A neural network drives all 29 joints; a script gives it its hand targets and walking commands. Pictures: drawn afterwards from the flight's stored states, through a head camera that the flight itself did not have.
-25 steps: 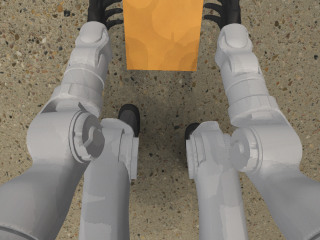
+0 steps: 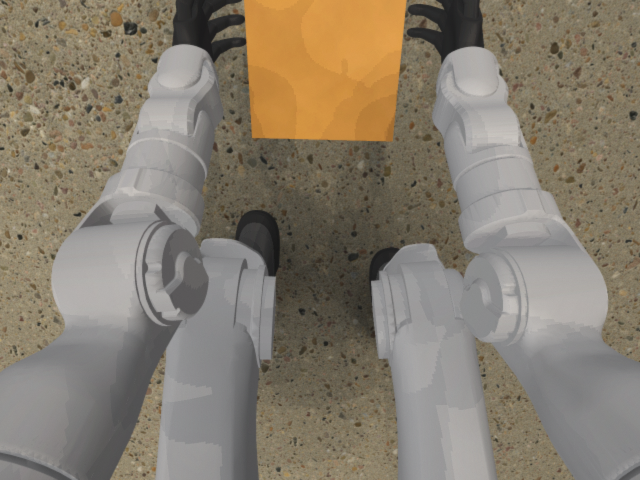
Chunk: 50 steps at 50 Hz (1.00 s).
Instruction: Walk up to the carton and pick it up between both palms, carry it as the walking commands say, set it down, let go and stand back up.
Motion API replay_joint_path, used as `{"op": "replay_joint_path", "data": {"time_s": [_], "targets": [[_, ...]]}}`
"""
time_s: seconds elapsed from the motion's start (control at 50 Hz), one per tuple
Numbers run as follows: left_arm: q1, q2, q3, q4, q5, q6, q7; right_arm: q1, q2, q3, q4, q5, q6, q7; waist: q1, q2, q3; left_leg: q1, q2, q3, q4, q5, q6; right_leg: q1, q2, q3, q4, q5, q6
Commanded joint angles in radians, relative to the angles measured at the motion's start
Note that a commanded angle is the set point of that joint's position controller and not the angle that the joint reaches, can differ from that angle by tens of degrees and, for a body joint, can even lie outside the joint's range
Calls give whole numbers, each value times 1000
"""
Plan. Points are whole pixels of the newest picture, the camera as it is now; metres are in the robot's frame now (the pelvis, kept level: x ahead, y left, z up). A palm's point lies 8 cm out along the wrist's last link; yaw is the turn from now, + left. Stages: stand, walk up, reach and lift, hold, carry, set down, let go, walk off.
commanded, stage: set down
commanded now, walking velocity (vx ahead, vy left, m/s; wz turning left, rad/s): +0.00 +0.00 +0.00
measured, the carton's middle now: (325, 64) +0.49 +0.04 -0.33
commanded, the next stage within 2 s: none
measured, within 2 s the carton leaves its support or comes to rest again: rests again in 0.46 s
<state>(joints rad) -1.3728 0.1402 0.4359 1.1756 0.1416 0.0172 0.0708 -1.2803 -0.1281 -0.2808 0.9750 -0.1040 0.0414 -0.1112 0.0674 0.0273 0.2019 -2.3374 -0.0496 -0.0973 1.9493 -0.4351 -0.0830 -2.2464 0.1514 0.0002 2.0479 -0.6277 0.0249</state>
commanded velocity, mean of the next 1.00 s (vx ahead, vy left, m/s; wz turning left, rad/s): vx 0.00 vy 0.00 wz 0.00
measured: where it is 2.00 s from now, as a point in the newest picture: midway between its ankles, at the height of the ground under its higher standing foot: (325, 306)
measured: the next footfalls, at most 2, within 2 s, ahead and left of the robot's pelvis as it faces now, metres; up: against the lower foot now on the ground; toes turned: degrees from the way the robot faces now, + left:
none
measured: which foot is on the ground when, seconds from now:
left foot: down 0.00-1.00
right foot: down 0.00-1.00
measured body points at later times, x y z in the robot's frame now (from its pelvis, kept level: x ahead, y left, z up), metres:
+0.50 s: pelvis +0.00 +0.00 +0.00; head +0.38 +0.01 +0.23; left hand +0.47 +0.19 -0.25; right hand +0.51 -0.10 -0.24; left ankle +0.13 +0.14 -0.38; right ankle +0.08 -0.10 -0.38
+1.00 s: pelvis -0.01 +0.01 +0.01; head +0.38 +0.02 +0.22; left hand +0.48 +0.24 -0.22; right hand +0.50 -0.10 -0.23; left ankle +0.13 +0.14 -0.38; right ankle +0.08 -0.10 -0.38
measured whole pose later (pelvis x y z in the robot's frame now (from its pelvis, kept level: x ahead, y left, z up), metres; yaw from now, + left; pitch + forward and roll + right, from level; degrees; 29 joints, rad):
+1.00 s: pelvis -0.01 +0.01 +0.01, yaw +0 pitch +39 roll -2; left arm -1.22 0.31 0.18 0.89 -0.08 -0.02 0.13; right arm -1.25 -0.21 -0.16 0.84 -0.07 0.03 -0.14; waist 0.07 0.03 0.42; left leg -2.20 -0.05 -0.09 1.96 -0.43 -0.07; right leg -2.10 0.15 0.00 2.05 -0.63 0.03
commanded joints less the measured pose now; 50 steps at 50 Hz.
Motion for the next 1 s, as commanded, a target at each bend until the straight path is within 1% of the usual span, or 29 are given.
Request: {"op": "replay_joint_path", "data": {"time_s": [0.0,0.02,0.04,0.1,0.14,0.18,0.2,0.22,0.24,0.28,0.3,0.32,0.34,0.42,0.44,0.46,0.5,0.58,0.6,0.62,0.66,0.68,0.7,0.72,0.78,0.86,0.88,0.9,0.98], "targets": [[-158,-486,-135,20,13,-23,-148,-332,553,208,101,-69,-11,202,-6,-155,-777,389,-51,114,69,284,70,175,-14,68,-151,370,4],[-158,-478,-130,20,14,-24,-146,-339,553,214,91,-64,-10,202,2,-160,-780,400,-50,112,67,293,74,180,-14,70,-148,380,5],[-163,-465,-133,9,7,-30,-143,-329,546,210,98,-70,-14,198,-12,-167,-779,401,-48,109,74,297,74,180,-15,67,-144,381,5],[-132,-411,-120,17,17,-36,-127,-327,477,205,94,-48,-23,185,7,-142,-789,420,-45,109,66,304,74,181,-15,67,-142,382,6],[-107,-362,-100,48,15,-44,-117,-319,426,209,108,-48,-27,175,15,-163,-778,409,-42,112,68,299,72,178,-22,70,-150,374,9],[-78,-304,-101,54,6,-55,-103,-299,350,195,130,-44,-34,157,8,-147,-778,412,-38,109,71,302,66,180,-27,67,-148,374,9],[-68,-269,-90,69,2,-61,-94,-309,311,202,125,-29,-37,147,21,-146,-786,433,-36,107,68,305,68,189,-29,63,-147,365,10],[-49,-231,-78,64,1,-67,-86,-291,279,197,133,-34,-42,136,16,-159,-790,423,-35,106,75,307,66,193,-31,65,-152,373,15],[-28,-193,-75,69,0,-75,-75,-288,244,199,126,-18,-47,129,30,-139,-798,433,-32,107,69,316,65,197,-33,71,-148,378,13],[0,-109,-64,69,-10,-92,-53,-263,162,194,135,-7,-55,106,21,-139,-797,442,-25,106,71,320,64,208,-37,68,-152,375,18],[10,-62,-56,82,-19,-100,-43,-251,128,195,151,-2,-56,95,23,-152,-798,430,-24,103,71,314,64,216,-41,67,-152,374,24],[16,-32,-59,72,-30,-106,-32,-254,87,193,138,8,-62,85,24,-135,-803,445,-22,102,67,312,63,224,-43,71,-150,371,19],[35,21,-53,81,-36,-115,-17,-237,43,196,138,13,-65,72,22,-152,-805,445,-17,101,65,313,62,228,-47,70,-149,369,25],[44,176,-77,22,-106,-155,34,-210,-106,218,105,74,-95,24,26,-128,-866,485,-9,106,74,378,58,274,-61,81,-144,422,26],[40,200,-95,-5,-135,-164,42,-212,-126,222,83,88,-104,14,18,-133,-890,502,-9,101,72,403,59,291,-63,79,-137,445,26],[32,216,-114,20,-156,-166,48,-216,-138,233,84,105,-106,9,17,-133,-885,521,-3,90,71,413,62,281,-66,76,-131,444,26],[36,218,-150,4,-200,-171,53,-206,-166,228,75,135,-112,1,-3,-110,-897,536,1,85,74,429,63,276,-70,76,-122,464,19],[-16,242,-197,-54,-275,-177,51,-208,-195,228,53,149,-111,-7,-33,-116,-910,529,6,87,78,425,60,306,-82,72,-130,463,11],[-17,262,-203,-68,-278,-177,53,-206,-214,221,47,155,-111,-7,-31,-92,-919,531,8,91,80,421,57,316,-83,71,-121,467,9],[-22,267,-203,-92,-288,-178,54,-209,-220,215,33,151,-112,-6,-38,-108,-928,531,8,88,81,429,57,324,-82,64,-116,475,10],[-19,265,-221,-99,-308,-171,50,-200,-246,203,37,149,-110,-7,-61,-96,-916,538,11,83,84,424,52,303,-87,60,-115,460,6],[-5,270,-218,-101,-304,-168,51,-202,-259,186,33,149,-108,-6,-62,-73,-909,552,9,79,81,420,51,294,-90,56,-109,448,3],[-13,277,-221,-123,-313,-166,50,-196,-248,197,26,151,-108,-6,-59,-109,-922,543,9,86,81,412,49,320,-91,52,-119,443,10],[-25,257,-235,-184,-325,-164,48,-199,-242,192,-16,154,-108,-6,-73,-87,-971,573,12,83,74,429,47,350,-88,50,-119,467,7],[8,224,-239,-226,-338,-146,53,-191,-237,194,-103,166,-103,-12,-69,-96,-1077,641,3,89,68,464,48,425,-85,35,-123,501,12],[46,199,-245,-340,-344,-112,62,-152,-213,196,-249,177,-81,-26,-64,-97,-1329,762,-7,112,49,493,44,629,-77,18,-146,558,17],[59,184,-256,-339,-355,-100,62,-149,-210,204,-273,185,-72,-31,-55,-97,-1357,790,-10,114,43,499,46,638,-74,13,-151,551,21],[54,201,-245,-371,-353,-88,63,-153,-208,208,-324,183,-61,-33,-60,-125,-1433,832,-13,124,42,494,44,703,-70,0,-158,546,26],[62,187,-264,-488,-377,-21,81,-203,-217,226,-475,209,1,-51,-35,-103,-1698,1008,-25,157,8,435,35,900,-62,-27,-177,481,17]]}}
